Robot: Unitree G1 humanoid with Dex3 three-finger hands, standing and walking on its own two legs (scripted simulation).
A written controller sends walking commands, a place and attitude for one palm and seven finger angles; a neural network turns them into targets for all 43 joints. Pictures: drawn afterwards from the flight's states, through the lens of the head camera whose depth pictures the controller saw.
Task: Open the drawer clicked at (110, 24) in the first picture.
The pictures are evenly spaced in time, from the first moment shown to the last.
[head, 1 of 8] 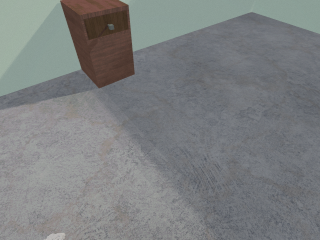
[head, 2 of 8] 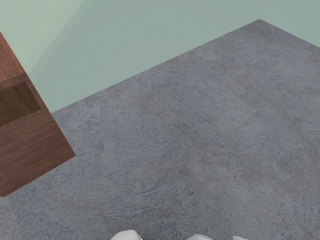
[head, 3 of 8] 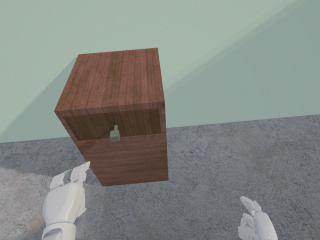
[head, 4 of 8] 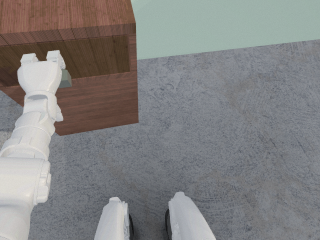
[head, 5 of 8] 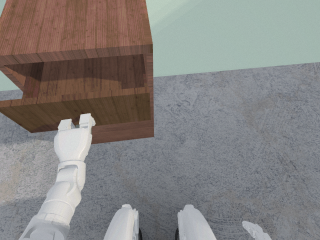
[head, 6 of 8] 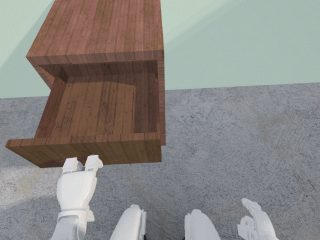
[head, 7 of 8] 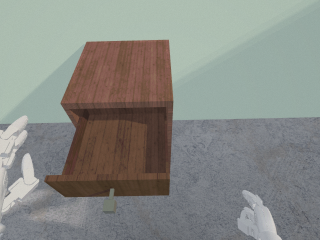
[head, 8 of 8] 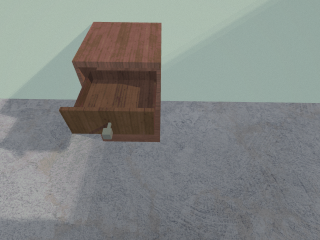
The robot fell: no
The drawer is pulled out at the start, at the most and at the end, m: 0.00 0.29 0.29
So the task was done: yes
